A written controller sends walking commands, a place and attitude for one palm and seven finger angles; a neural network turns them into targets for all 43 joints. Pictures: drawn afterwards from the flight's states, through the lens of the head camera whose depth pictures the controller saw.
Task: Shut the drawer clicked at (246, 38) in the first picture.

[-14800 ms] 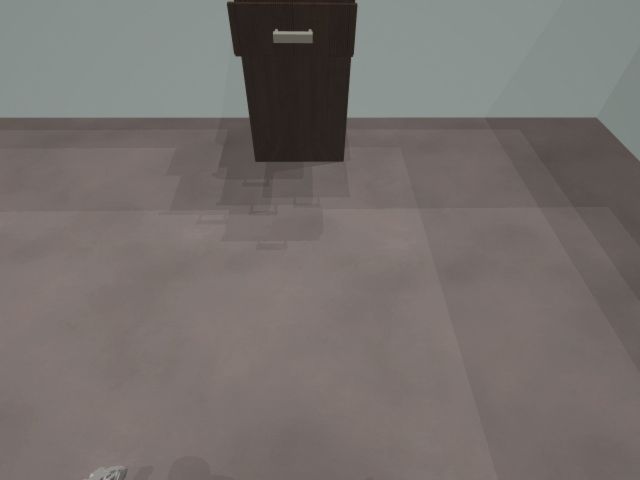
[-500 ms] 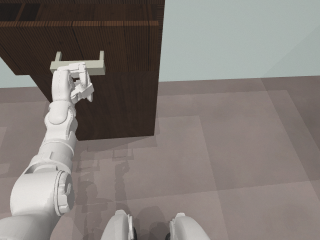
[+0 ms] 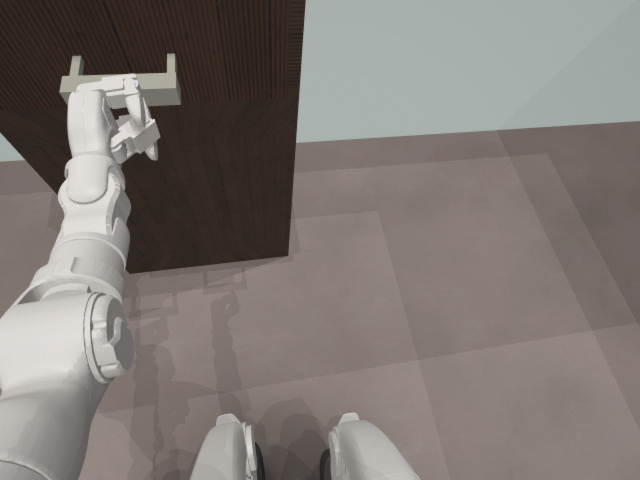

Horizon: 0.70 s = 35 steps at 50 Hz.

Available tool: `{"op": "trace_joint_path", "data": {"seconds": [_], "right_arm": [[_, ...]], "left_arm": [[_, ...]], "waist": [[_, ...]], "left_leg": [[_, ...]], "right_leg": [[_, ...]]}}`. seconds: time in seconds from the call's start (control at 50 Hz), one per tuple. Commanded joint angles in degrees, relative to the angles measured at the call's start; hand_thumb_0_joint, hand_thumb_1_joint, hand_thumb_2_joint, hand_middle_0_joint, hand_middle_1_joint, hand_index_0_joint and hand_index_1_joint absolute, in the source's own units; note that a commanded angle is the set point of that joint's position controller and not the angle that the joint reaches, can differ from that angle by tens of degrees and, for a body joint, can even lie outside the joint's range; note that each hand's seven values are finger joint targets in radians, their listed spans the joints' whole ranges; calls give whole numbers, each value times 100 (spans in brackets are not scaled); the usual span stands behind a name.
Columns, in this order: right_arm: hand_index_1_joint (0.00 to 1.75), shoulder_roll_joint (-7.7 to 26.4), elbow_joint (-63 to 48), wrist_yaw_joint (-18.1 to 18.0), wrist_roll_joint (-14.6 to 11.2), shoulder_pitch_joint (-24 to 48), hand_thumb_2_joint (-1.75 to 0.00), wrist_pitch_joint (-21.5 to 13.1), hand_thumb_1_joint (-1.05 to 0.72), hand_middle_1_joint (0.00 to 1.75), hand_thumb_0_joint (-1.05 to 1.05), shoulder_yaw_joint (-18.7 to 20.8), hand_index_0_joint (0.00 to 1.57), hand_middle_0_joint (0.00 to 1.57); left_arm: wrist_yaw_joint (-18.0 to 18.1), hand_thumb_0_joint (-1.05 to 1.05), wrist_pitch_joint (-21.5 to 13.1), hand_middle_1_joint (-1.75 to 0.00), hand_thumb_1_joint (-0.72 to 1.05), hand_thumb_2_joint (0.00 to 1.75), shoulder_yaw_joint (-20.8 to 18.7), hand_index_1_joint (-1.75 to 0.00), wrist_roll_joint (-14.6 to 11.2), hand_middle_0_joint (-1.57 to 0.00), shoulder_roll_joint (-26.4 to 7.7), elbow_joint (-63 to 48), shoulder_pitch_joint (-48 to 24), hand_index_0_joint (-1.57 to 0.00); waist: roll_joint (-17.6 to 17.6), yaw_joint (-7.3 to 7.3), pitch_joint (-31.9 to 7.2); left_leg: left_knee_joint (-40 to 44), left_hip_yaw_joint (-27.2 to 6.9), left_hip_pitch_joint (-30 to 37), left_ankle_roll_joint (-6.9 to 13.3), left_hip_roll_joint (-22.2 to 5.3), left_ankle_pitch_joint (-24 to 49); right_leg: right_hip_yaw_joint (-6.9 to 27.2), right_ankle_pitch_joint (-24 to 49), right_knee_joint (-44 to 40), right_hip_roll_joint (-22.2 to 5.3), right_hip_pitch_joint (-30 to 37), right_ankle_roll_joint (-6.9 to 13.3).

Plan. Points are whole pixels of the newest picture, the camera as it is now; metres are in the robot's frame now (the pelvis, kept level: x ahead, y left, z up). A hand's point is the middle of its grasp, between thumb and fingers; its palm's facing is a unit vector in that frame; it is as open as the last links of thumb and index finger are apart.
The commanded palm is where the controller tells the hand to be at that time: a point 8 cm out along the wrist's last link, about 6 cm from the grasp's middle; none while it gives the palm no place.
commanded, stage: push the drawer shut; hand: left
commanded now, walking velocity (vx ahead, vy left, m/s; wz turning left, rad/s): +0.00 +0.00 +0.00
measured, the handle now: (124, 77) +0.61 +0.19 +0.08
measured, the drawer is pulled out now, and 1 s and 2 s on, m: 0.03 0.00 0.00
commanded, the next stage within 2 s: pull the fist back off the drawer in 0.46 s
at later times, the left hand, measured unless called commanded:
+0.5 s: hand (142, 105) +0.57 +0.16 +0.07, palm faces +0.06 -1.00 -0.03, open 2.9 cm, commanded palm +0.59 +0.18 +0.08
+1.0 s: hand (146, 107) +0.56 +0.16 +0.08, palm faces +0.06 -1.00 -0.01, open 3.1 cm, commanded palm +0.53 +0.18 +0.08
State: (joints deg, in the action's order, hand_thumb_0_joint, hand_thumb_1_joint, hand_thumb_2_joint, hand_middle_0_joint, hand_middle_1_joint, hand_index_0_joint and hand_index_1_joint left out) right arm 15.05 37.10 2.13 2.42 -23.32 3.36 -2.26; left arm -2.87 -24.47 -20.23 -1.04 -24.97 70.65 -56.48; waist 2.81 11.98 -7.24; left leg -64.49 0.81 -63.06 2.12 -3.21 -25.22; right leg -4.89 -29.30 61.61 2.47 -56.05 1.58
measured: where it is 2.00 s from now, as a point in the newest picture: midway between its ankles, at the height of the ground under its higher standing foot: outside the picture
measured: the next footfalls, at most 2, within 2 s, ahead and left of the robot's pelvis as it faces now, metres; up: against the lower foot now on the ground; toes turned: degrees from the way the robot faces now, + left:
none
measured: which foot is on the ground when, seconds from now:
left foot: down 0.00-1.00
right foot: down 0.00-1.00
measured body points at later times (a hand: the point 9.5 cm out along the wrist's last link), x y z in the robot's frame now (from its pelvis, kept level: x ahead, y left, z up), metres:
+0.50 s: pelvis -0.01 +0.00 -0.01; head +0.15 +0.04 +0.40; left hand +0.56 +0.22 +0.08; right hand -0.05 -0.25 -0.11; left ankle +0.04 +0.10 -0.65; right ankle +0.00 -0.11 -0.65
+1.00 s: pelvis -0.02 +0.02 -0.02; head +0.14 +0.05 +0.40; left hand +0.55 +0.21 +0.08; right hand -0.07 -0.23 -0.11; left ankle +0.04 +0.10 -0.65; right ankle +0.00 -0.11 -0.65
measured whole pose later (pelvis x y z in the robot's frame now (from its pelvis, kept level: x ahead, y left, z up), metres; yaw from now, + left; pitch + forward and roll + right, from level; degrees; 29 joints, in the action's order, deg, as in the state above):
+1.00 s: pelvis -0.02 +0.02 -0.02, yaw -1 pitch +27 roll -6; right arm 15.0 36.5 3.0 3.7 -25.8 1.7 -4.3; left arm -1.4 -18.1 -20.3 1.3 -30.9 72.4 -67.1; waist 3.6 15.4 -6.2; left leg -68.3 -0.1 -71.6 3.4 -3.4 -24.3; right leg -5.7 -27.7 63.9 2.7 -63.6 0.6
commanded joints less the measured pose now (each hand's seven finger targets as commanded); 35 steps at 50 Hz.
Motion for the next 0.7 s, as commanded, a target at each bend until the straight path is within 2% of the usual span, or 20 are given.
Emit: {"op": "trace_joint_path", "data": {"seconds": [0.0,0.06,0.12,0.14,0.16,0.2,0.24,0.26,0.28,0.3,0.32,0.34,0.36,0.38,0.42,0.46,0.5,0.54,0.62,0.68], "right_arm": [[30,1071,-160,-72,9,-1103,-90,-23,-90,30,0,394,20,20],[30,1081,-152,-59,40,-1167,-90,-7,-90,30,0,389,20,20],[30,1098,-137,-49,46,-1219,-90,21,-90,30,0,370,20,20],[30,1130,-131,-56,45,-1255,-90,32,-90,30,0,366,20,20],[30,1127,-147,-60,50,-1264,-90,33,-90,30,0,348,20,20],[30,1136,-138,-69,64,-1331,-90,39,-90,30,0,335,20,20],[30,1120,-163,-46,73,-1352,-90,50,-90,30,0,334,20,20],[30,1123,-132,-50,62,-1352,-90,54,-90,30,0,343,20,20],[30,1142,-101,-71,67,-1409,-90,60,-90,30,0,328,20,20],[30,1151,-102,-77,63,-1415,-90,61,-90,30,0,310,20,20],[30,1135,-87,-75,59,-1399,-90,47,-90,30,0,310,20,20],[30,1149,-45,-84,73,-1431,-90,27,-90,30,0,305,20,20],[30,1175,-43,-95,76,-1457,-90,12,-90,30,0,290,20,20],[30,1182,-41,-105,82,-1463,-90,-9,-90,30,0,277,20,20],[30,1197,-57,-136,77,-1456,-90,-46,-90,30,0,254,20,20],[30,1183,-39,-140,70,-1436,-90,-99,-90,30,0,231,20,20],[30,1227,-22,-158,76,-1441,-90,-143,-90,30,0,224,20,20],[30,1240,1,-178,75,-1439,-90,-198,-90,30,0,197,20,20],[30,1268,-39,-168,104,-1457,-90,-241,-90,30,0,193,20,20],[30,1275,-64,-136,112,-1453,-90,-263,-90,30,0,183,20,20]], "left_arm": [[72,0,-375,-160,90,90,-78,-160,40,-140,-1406,-1301,-3386,-140],[75,0,-339,-160,90,90,-179,-160,65,-140,-1552,-1266,-3482,-140],[58,0,-250,-160,90,90,-106,-160,81,-140,-1517,-1112,-3689,-140],[71,0,-211,-160,90,90,-261,-160,102,-140,-1730,-989,-3623,-140],[68,0,-182,-160,90,90,-223,-160,105,-140,-1737,-999,-3736,-140],[42,0,-164,-160,90,90,-320,-160,143,-140,-1938,-1039,-3897,-140],[14,0,-141,-160,90,90,-290,-160,151,-140,-1877,-1060,-3844,-140],[10,0,-117,-160,90,90,-265,-160,146,-140,-1854,-999,-3966,-140],[22,0,-104,-160,90,90,-349,-160,152,-140,-1990,-892,-4106,-140],[34,0,-89,-160,90,90,-272,-160,187,-140,-2018,-935,-4326,-140],[41,0,-70,-160,90,90,-105,-160,206,-140,-1833,-913,-4456,-140],[70,0,-52,-160,90,90,-115,-160,206,-140,-1858,-889,-4582,-140],[98,0,-13,-160,90,90,-242,-160,213,-140,-2036,-717,-4532,-140],[87,0,-35,-160,90,90,-187,-160,221,-140,-2059,-828,-4727,-140],[80,0,-27,-160,90,90,-230,-160,257,-140,-2256,-823,-4890,-140],[59,0,30,-160,90,90,54,-160,246,-140,-1943,-714,-4994,-140],[69,0,22,-160,90,90,91,-160,259,-140,-2014,-839,-5225,-140],[89,0,86,-160,90,90,138,-160,245,-140,-1996,-731,-5250,-140],[94,0,171,-160,90,90,75,-160,273,-140,-2069,-776,-5264,-140],[99,0,281,-160,90,90,102,-160,285,-140,-1968,-569,-5127,-140]], "waist": [[735,318,-2747],[784,305,-2880],[771,428,-2823],[676,403,-2794],[665,456,-2787],[786,453,-2990],[964,399,-3089],[813,509,-2982],[722,582,-2830],[883,608,-2793],[971,677,-2757],[933,733,-2701],[823,724,-2630],[969,792,-2679],[1074,791,-2801],[1149,905,-2610],[1398,935,-2707],[1312,982,-2664],[1460,901,-2881],[1370,891,-2727]], "left_leg": [[489,-554,2954,25,104,1795],[440,-567,2947,20,100,1916],[378,-583,2876,40,94,1914],[374,-580,2755,47,88,1832],[359,-560,2659,64,94,1816],[298,-559,2702,67,88,1987],[307,-588,2839,42,88,2110],[267,-574,2746,62,71,2000],[245,-603,2650,81,62,1948],[262,-604,2617,68,58,1809],[247,-619,2620,70,66,1672],[239,-641,2587,78,54,1572],[241,-643,2419,83,57,1406],[225,-661,2501,93,52,1427],[197,-669,2429,86,49,1264],[218,-710,2406,85,45,1043],[249,-804,2591,67,17,963],[276,-843,2487,72,5,733],[277,-916,2606,50,10,698],[313,-963,2482,50,24,499]], "right_leg": [[303,1487,-856,124,18,-43],[291,1557,-821,140,77,-35],[287,1548,-820,153,-51,-50],[292,1489,-835,156,-1,-50],[304,1515,-836,160,39,-61],[312,1659,-780,167,86,-56],[284,1700,-770,176,69,-34],[291,1635,-805,183,-12,-58],[288,1586,-798,188,-82,-62],[291,1439,-806,186,-185,-69],[290,1310,-820,181,-330,-65],[281,1228,-830,186,-398,-64],[276,1096,-835,197,-383,-63],[277,1107,-813,194,-471,-57],[293,970,-794,191,-500,-53],[269,812,-801,192,-739,-48],[242,742,-747,180,-958,-26],[230,619,-749,177,-1001,-34],[187,605,-674,163,-1044,0],[146,489,-646,165,-1118,13]]}}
